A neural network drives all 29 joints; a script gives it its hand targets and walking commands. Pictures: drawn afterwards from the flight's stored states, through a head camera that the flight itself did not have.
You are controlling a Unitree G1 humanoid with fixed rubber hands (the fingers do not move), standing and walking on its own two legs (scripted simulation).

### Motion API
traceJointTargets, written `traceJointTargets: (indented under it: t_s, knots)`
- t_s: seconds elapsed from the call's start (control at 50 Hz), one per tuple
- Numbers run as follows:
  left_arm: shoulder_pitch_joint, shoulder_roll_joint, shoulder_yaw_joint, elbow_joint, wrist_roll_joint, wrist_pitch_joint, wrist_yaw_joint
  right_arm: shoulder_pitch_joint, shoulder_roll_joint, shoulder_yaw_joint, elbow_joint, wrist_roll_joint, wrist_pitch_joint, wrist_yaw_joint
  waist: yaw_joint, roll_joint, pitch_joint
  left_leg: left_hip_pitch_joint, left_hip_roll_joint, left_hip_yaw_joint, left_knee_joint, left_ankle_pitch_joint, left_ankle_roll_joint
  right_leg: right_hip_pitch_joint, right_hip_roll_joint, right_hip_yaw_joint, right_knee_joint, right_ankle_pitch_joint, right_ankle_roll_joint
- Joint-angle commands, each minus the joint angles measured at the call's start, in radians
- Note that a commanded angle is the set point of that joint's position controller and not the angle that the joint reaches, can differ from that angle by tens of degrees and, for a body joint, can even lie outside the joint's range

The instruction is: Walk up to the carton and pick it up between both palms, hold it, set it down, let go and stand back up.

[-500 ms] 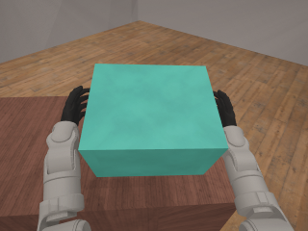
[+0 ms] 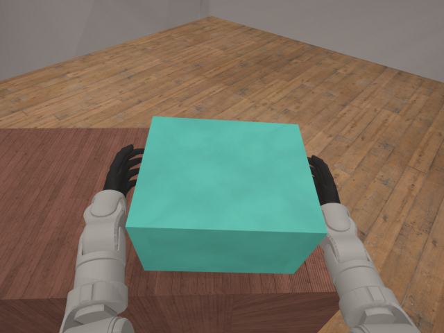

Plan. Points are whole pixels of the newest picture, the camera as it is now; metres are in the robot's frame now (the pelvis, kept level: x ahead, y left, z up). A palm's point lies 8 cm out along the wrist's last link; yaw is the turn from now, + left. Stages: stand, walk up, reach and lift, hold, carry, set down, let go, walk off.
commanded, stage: set down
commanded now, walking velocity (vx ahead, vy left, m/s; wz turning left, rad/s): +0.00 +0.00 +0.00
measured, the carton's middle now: (223, 195) +0.38 +0.01 +0.07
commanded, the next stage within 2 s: none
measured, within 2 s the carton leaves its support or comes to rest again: rests again in 1.84 s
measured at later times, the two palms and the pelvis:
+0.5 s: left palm (128, 194) +0.38 +0.20 +0.08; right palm (326, 198) +0.37 -0.18 +0.08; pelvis +0.01 +0.00 +0.00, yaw -1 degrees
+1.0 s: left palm (138, 206) +0.39 +0.19 +0.03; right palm (323, 213) +0.36 -0.19 +0.03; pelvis +0.02 +0.00 +0.00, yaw -2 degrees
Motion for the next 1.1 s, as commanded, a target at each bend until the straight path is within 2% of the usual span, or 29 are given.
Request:
traceJointTargets:
  t_s: [0.0,0.04,0.06,0.12,0.16,0.18,0.22,0.28,0.36,0.38,0.4,0.44,0.5,0.54,0.62,0.64,0.7,0.74,0.8,0.84,0.92,0.94,0.96,0.98,1.0,1.02,1.04,1.06,1.08]
  knots:
    - [-0.656,-0.494,-0.477,-0.104,-0.113,-0.172,-0.032,-0.786,0.498,0.317,-0.350,-0.023,-0.172,0.136,-0.003,0.022,-0.498,0.263,-0.086,0.083,0.012,0.338,-0.021,0.036,0.053,-0.057,0.018,0.309,0.028]
    - [-0.622,-0.465,-0.437,-0.023,-0.085,-0.171,-0.045,-0.722,0.460,0.253,-0.256,-0.053,-0.153,0.133,-0.028,0.024,-0.430,0.248,-0.083,0.085,-0.013,0.272,-0.012,0.015,0.048,-0.056,0.000,0.265,0.023]
    - [-0.573,-0.434,-0.390,0.039,-0.055,-0.167,-0.051,-0.673,0.457,0.220,-0.185,-0.074,-0.142,0.134,-0.016,0.016,-0.371,0.221,-0.084,0.093,-0.034,0.203,-0.003,0.021,0.042,-0.048,-0.011,0.209,0.024]
    - [-0.600,-0.417,-0.363,0.039,-0.035,-0.165,-0.065,-0.619,0.451,0.177,-0.099,-0.093,-0.123,0.136,-0.033,0.030,-0.305,0.213,-0.082,0.095,-0.058,0.144,-0.003,-0.009,0.041,-0.054,-0.022,0.136,0.023]
    - [-0.651,-0.424,-0.365,0.044,-0.050,-0.186,-0.064,-0.669,0.477,0.184,-0.137,-0.087,-0.144,0.136,-0.006,0.029,-0.326,0.199,-0.084,0.099,-0.049,0.177,-0.004,-0.001,0.042,-0.041,-0.011,0.178,0.024]
    - [-0.673,-0.457,-0.400,-0.015,-0.065,-0.207,-0.056,-0.705,0.502,0.223,-0.190,-0.059,-0.167,0.135,-0.018,0.049,-0.404,0.233,-0.089,0.099,-0.027,0.255,-0.015,0.025,0.047,-0.046,0.005,0.246,0.025]
    - [-0.700,-0.511,-0.456,-0.053,-0.109,-0.249,-0.041,-0.775,0.570,0.311,-0.273,-0.018,-0.204,0.134,0.020,0.046,-0.520,0.219,-0.096,0.103,0.021,0.383,-0.030,0.070,0.045,-0.023,0.038,0.430,0.033]
    - [-0.716,-0.549,-0.521,-0.088,-0.120,-0.317,-0.009,-0.776,0.580,0.363,-0.306,-0.006,-0.239,0.137,0.008,0.069,-0.683,0.245,-0.087,0.077,0.063,0.557,-0.053,0.090,0.046,-0.017,0.062,0.565,0.037]
    - [-0.576,-0.460,-0.400,0.085,-0.059,-0.318,-0.030,-0.622,0.537,0.271,-0.127,-0.078,-0.203,0.136,0.005,0.004,-0.478,0.184,-0.086,0.093,0.011,0.379,-0.018,0.101,0.034,-0.013,0.035,0.471,0.034]
    - [-0.557,-0.426,-0.353,0.137,-0.024,-0.292,-0.043,-0.570,0.514,0.222,-0.058,-0.095,-0.171,0.137,-0.003,0.024,-0.355,0.159,-0.087,0.095,-0.017,0.318,-0.013,0.070,0.034,-0.015,0.021,0.389,0.031]
    - [-0.518,-0.383,-0.294,0.186,0.001,-0.272,-0.066,-0.528,0.512,0.208,-0.010,-0.098,-0.144,0.136,0.017,0.005,-0.247,0.104,-0.093,0.104,-0.049,0.203,0.007,0.073,0.026,-0.005,-0.002,0.300,0.038]
    - [-0.554,-0.402,-0.276,0.190,-0.001,-0.243,-0.087,-0.576,0.527,0.165,-0.026,-0.096,-0.128,0.137,0.012,-0.008,-0.240,0.101,-0.093,0.120,-0.079,0.130,0.020,0.054,0.025,-0.006,-0.021,0.206,0.044]
    - [-0.657,-0.444,-0.328,0.145,-0.025,-0.277,-0.078,-0.648,0.526,0.162,-0.051,-0.100,-0.170,0.138,-0.008,0.034,-0.322,0.130,-0.091,0.102,-0.045,0.228,-0.008,0.049,0.033,-0.021,0.014,0.283,0.038]
    - [-0.736,-0.473,-0.371,0.129,-0.064,-0.335,-0.065,-0.752,0.564,0.201,-0.127,-0.083,-0.218,0.140,0.016,0.040,-0.466,0.145,-0.090,0.111,-0.014,0.297,-0.021,0.047,0.038,-0.022,0.036,0.353,0.036]
    - [-0.822,-0.560,-0.494,0.089,-0.122,-0.455,-0.015,-0.754,0.615,0.255,-0.122,-0.102,-0.295,0.153,-0.016,0.092,-0.709,0.170,-0.083,0.096,0.067,0.490,-0.053,0.006,0.046,-0.024,0.065,0.473,0.015]
    - [-0.766,-0.541,-0.459,0.160,-0.111,-0.460,-0.013,-0.751,0.612,0.250,-0.117,-0.111,-0.293,0.156,0.003,0.060,-0.656,0.171,-0.078,0.096,0.066,0.486,-0.051,0.011,0.045,-0.021,0.062,0.487,0.015]
    - [-0.691,-0.446,-0.377,0.257,-0.063,-0.462,-0.029,-0.636,0.569,0.198,-0.008,-0.140,-0.275,0.156,0.003,0.035,-0.500,0.103,-0.078,0.099,0.015,0.368,-0.028,0.057,0.031,-0.014,0.048,0.450,0.025]
    - [-0.649,-0.412,-0.303,0.344,-0.019,-0.428,-0.051,-0.600,0.558,0.105,0.093,-0.170,-0.237,0.155,-0.004,0.014,-0.296,0.067,-0.083,0.113,-0.037,0.197,-0.002,0.046,0.021,-0.012,0.015,0.281,0.024]
    - [-0.627,-0.400,-0.236,0.395,-0.008,-0.405,-0.082,-0.606,0.576,0.086,0.081,-0.172,-0.219,0.150,0.026,-0.032,-0.253,0.016,-0.089,0.129,-0.062,0.134,0.020,0.087,0.010,0.008,0.013,0.261,0.042]
    - [-0.697,-0.442,-0.275,0.367,-0.021,-0.430,-0.075,-0.640,0.583,0.066,0.081,-0.186,-0.246,0.142,-0.012,0.000,-0.346,0.017,-0.090,0.113,-0.043,0.200,0.000,0.085,0.017,-0.006,0.042,0.348,0.034]
    - [-0.790,-0.489,-0.345,0.307,-0.059,-0.540,-0.035,-0.710,0.654,0.179,0.026,-0.190,-0.328,0.148,0.024,0.038,-0.571,0.030,-0.083,0.107,0.040,0.420,-0.028,0.092,0.027,-0.004,0.102,0.548,0.030]
    - [-0.811,-0.530,-0.395,0.304,-0.086,-0.560,-0.027,-0.738,0.653,0.172,-0.004,-0.190,-0.353,0.150,-0.011,0.050,-0.662,0.045,-0.080,0.100,0.060,0.445,-0.038,0.064,0.034,-0.013,0.108,0.565,0.025]
    - [-0.819,-0.498,-0.389,0.323,-0.080,-0.583,-0.019,-0.733,0.663,0.196,0.006,-0.192,-0.361,0.150,0.018,0.066,-0.660,0.006,-0.082,0.113,0.072,0.449,-0.035,0.066,0.024,0.005,0.115,0.593,0.024]
    - [-0.794,-0.493,-0.364,0.353,-0.059,-0.594,-0.013,-0.708,0.660,0.190,0.048,-0.203,-0.367,0.147,0.023,0.073,-0.644,-0.002,-0.081,0.115,0.073,0.453,-0.032,0.070,0.021,0.008,0.114,0.602,0.024]
    - [-0.808,-0.475,-0.369,0.368,-0.057,-0.603,-0.014,-0.693,0.633,0.141,0.059,-0.225,-0.370,0.156,-0.011,0.077,-0.626,0.019,-0.073,0.105,0.065,0.432,-0.039,0.036,0.027,-0.008,0.108,0.552,0.019]
    - [-0.785,-0.475,-0.351,0.392,-0.049,-0.606,-0.009,-0.667,0.633,0.142,0.094,-0.223,-0.374,0.158,0.017,0.080,-0.616,0.029,-0.068,0.107,0.077,0.453,-0.042,0.014,0.027,-0.009,0.107,0.543,0.016]
    - [-0.739,-0.472,-0.330,0.429,-0.039,-0.607,-0.014,-0.651,0.620,0.119,0.102,-0.237,-0.371,0.162,0.003,0.066,-0.582,0.053,-0.063,0.099,0.061,0.409,-0.033,0.004,0.025,-0.015,0.084,0.490,0.015]
    - [-0.728,-0.431,-0.281,0.469,-0.031,-0.604,-0.020,-0.637,0.616,0.109,0.155,-0.231,-0.360,0.158,0.024,0.025,-0.506,0.017,-0.069,0.118,0.052,0.358,-0.018,0.022,0.018,-0.001,0.086,0.495,0.023]
    - [-0.739,-0.430,-0.281,0.495,-0.019,-0.604,-0.022,-0.631,0.592,0.071,0.154,-0.249,-0.360,0.160,0.017,0.060,-0.501,0.010,-0.063,0.106,0.038,0.344,-0.033,0.004,0.021,-0.013,0.079,0.445,0.016]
